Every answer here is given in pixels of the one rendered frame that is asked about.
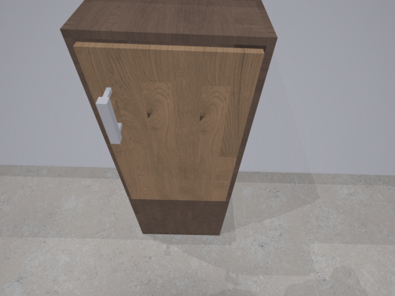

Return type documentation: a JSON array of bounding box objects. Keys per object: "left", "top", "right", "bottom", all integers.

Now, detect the cupboard door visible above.
[{"left": 73, "top": 42, "right": 265, "bottom": 201}]

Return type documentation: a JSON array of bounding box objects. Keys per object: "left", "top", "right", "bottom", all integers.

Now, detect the handle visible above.
[{"left": 96, "top": 87, "right": 123, "bottom": 144}]

